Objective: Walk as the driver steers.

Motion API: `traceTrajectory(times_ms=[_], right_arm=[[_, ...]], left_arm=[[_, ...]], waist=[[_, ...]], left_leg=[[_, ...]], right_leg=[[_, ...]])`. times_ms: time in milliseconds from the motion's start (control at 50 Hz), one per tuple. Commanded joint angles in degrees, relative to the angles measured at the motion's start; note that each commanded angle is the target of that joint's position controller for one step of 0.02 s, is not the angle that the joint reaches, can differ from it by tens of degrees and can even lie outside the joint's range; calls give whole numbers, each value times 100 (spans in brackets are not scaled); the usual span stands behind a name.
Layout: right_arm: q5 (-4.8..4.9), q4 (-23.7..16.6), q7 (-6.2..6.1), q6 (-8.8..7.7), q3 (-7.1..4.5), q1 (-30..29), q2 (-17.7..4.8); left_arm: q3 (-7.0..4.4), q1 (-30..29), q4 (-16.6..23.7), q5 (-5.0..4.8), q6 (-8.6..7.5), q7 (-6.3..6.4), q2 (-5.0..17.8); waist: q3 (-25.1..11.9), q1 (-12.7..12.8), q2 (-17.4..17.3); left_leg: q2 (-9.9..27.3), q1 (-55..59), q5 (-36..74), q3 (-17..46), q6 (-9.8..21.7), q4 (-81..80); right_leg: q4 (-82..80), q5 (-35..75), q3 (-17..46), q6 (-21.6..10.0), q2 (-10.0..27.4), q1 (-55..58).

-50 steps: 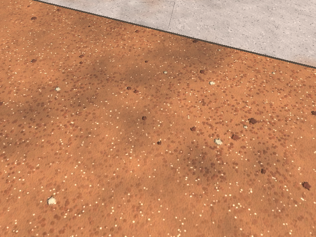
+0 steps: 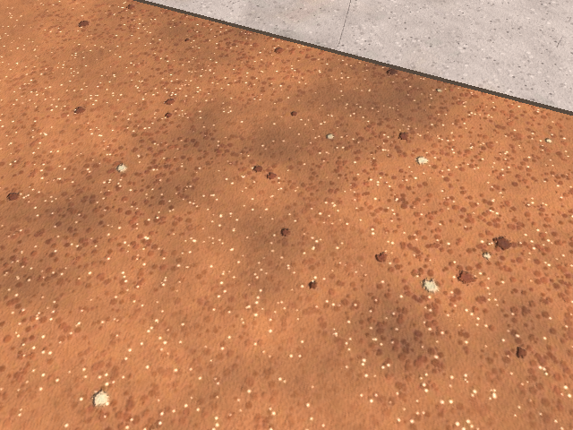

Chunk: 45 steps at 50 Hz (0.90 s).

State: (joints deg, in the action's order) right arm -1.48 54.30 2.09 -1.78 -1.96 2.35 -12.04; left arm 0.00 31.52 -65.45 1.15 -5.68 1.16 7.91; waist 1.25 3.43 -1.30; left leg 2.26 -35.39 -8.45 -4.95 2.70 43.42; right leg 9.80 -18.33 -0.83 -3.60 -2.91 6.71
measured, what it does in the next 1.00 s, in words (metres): walks ahead: left foot, then right foot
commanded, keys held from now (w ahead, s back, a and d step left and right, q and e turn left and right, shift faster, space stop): w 1.00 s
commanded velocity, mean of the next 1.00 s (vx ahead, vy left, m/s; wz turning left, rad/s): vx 0.49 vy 0.00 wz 0.00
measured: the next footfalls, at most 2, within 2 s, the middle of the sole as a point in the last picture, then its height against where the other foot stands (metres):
left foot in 0.10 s outside the picture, level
right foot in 0.66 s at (352, 397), level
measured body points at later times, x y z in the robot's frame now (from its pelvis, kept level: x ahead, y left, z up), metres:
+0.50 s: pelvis +0.28 +0.03 +0.01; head +0.31 +0.04 +0.45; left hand +0.43 +0.25 -0.13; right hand +0.20 -0.19 -0.14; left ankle +0.19 +0.08 -0.74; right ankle +0.45 -0.11 -0.68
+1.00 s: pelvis +0.57 -0.01 +0.01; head +0.59 -0.01 +0.46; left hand +0.50 +0.23 -0.14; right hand +0.70 -0.24 -0.13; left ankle +0.71 +0.15 -0.68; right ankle +0.51 -0.06 -0.74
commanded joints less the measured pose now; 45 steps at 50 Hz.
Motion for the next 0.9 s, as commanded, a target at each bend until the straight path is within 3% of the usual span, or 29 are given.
traceTrajectory(times_ms=[20,60,80,100,120,140,160,180,200,240,300,360,460,540,600,620,640,660,680,700,720,740,760,780,800,840,900], right_arm=[[40,-563,-30,-70,22,-682,-188],[54,-405,-115,-112,-76,14,-400],[71,-156,-161,-158,-158,810,-533],[39,139,-216,-207,-249,1709,-676],[-107,291,-264,-237,-380,2582,-1142],[-162,269,-208,-202,-450,2590,-1490],[59,233,-153,-171,-420,2042,-1232],[109,111,-138,-203,-312,1420,-850],[84,100,-117,-270,-236,1177,-545],[63,248,-166,-363,-113,1243,-197],[74,444,-211,-471,-94,1741,-306],[85,509,-223,-470,-83,2107,-420],[93,601,-244,-466,-17,2652,-374],[38,736,-305,-438,-13,3006,-429],[-8,740,-352,-423,-45,2823,-545],[-18,738,-360,-414,-65,2753,-611],[4,721,-349,-390,-75,2645,-650],[61,621,-332,-398,-48,2557,-587],[302,430,-251,-396,69,3092,-12],[209,506,-251,-376,-68,3020,-398],[118,316,-254,-359,-122,2440,-489],[82,212,-228,-390,-113,2073,-425],[51,210,-213,-359,-124,1977,-322],[-36,214,-187,-278,-119,2058,-228],[-72,261,-146,-202,-103,2176,-91],[-91,183,-93,-108,-114,2042,-63],[-79,-121,-61,-42,-127,1247,-171]], left_arm=[[-123,211,93,0,-57,35,856],[-158,15,119,-7,-74,40,990],[-184,-69,132,-14,-59,39,1058],[-194,-169,168,-38,-44,25,1093],[-135,-55,308,-46,-34,-9,843],[-81,582,351,-189,-1,-75,243],[-214,39,415,-50,29,-73,770],[-252,-526,616,-14,14,-101,823],[-254,-787,666,0,-6,-114,746],[-259,-718,651,102,114,-170,565],[-274,-920,758,121,268,-230,454],[-284,-1794,1076,121,338,-272,539],[-199,-3027,1500,13,305,-308,439],[-188,-3550,1707,-6,267,-288,508],[-255,-3222,1690,0,193,-234,649],[-313,-2715,1539,3,161,-192,751],[-391,-1848,1251,20,112,-144,861],[-504,-881,993,137,61,-83,1142],[-684,-160,935,286,70,-47,1799],[-667,-448,925,80,170,-131,1618],[-596,-1168,1012,-47,182,-157,1387],[-498,-1602,1089,-57,142,-184,1003],[-429,-1748,1057,-37,97,-178,774],[-363,-1714,956,-48,58,-147,580],[-335,-1588,877,-39,15,-127,531],[-357,-1267,744,-47,-68,-109,707],[-365,-969,682,-48,-85,-114,866]], waist=[[692,-148,850],[297,-518,809],[-130,-849,736],[-581,-1227,633],[-1216,-1414,66],[-1682,-947,-1147],[-1122,-834,-356],[-304,-629,-155],[49,-502,116],[141,-187,11],[217,-86,-74],[436,-222,-102],[519,-541,-188],[542,-688,-254],[348,-406,-331],[85,-190,-375],[-337,177,-295],[-868,559,-158],[-1802,443,999],[-1914,333,722],[-853,45,445],[-284,-76,230],[45,-269,185],[164,-448,277],[145,-529,339],[170,-595,363],[367,-496,388]], left_leg=[[-276,361,118,-320,199,-746],[-531,1321,16,-332,434,-959],[-664,2126,65,-323,552,-1180],[-525,3306,223,-178,664,-1486],[772,4586,-956,1279,879,-1623],[2233,5487,-1368,4326,1699,-2518],[1942,4819,-2034,4454,1582,-2991],[1780,3928,-1875,3494,1406,-3120],[1521,3260,-1054,2873,1276,-3284],[1101,2584,-84,1977,1030,-3415],[938,2493,805,1419,1006,-3510],[816,2671,1066,1121,945,-3686],[630,3080,2148,708,709,-3609],[841,3906,2785,689,752,-3368],[983,4291,4376,574,719,-2665],[972,4331,5026,535,668,-2080],[846,4152,5038,417,586,-1119],[680,3147,3775,325,506,179],[-167,1125,511,-62,222,2568],[-620,279,-2030,586,268,3525],[-205,-147,-1524,794,319,3510],[0,-85,-1099,789,316,3173],[169,160,-896,772,299,2807],[272,471,-798,760,231,2511],[292,671,-741,716,172,2356],[318,561,-579,580,73,2142],[453,-34,16,420,-75,1510]], right_leg=[[-1,3978,523,-660,1405,-586],[859,5667,343,-519,1448,-405],[1759,6074,236,-434,1388,-367],[2887,5484,105,-342,1213,-854],[4570,3290,-65,-296,902,-1936],[6669,-1124,-54,-111,-192,-3733],[6987,-687,523,-245,152,-4199],[6742,-66,444,-276,437,-4325],[6462,256,406,-274,608,-4109],[5996,365,383,-179,796,-3577],[5552,455,189,-37,835,-3687],[4907,1052,-21,103,926,-4337],[3211,1888,-381,183,697,-4266],[2530,1791,-497,14,508,-4266],[2198,1128,-565,-269,237,-3613],[2090,910,-599,-383,61,-3028],[1710,1091,-641,-520,-64,-2049],[1643,1061,-31,-751,526,-569],[1485,593,2624,-1542,2388,1306],[712,396,4061,-1783,2694,1202],[533,26,3103,-1549,2432,296],[262,288,2453,-1359,2198,-537],[85,672,1915,-1117,1914,-1127],[-28,1010,1489,-932,1670,-1558],[-82,1250,1233,-864,1552,-1723],[-151,1827,937,-888,1442,-1763],[-345,2039,669,-874,1334,-1619]])
Velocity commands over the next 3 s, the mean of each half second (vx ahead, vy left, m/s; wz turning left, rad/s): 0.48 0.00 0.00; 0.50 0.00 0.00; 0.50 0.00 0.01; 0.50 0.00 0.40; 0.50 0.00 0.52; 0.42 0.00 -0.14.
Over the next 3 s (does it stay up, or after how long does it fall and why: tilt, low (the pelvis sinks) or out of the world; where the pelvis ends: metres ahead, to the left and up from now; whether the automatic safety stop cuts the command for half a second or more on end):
stays up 1.58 0.26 -0.01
